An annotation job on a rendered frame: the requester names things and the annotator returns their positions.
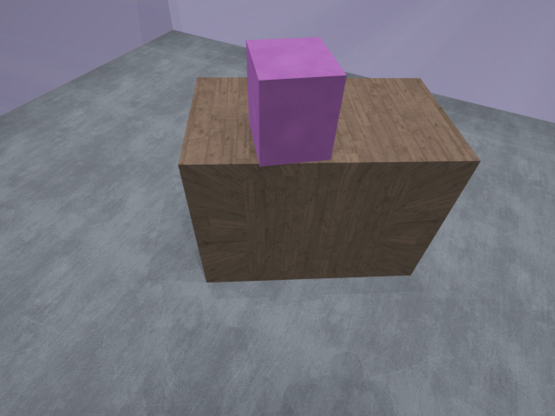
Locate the pedestal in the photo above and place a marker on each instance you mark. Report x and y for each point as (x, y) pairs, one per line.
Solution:
(397, 167)

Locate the carton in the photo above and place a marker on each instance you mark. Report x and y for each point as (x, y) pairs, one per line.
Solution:
(295, 93)

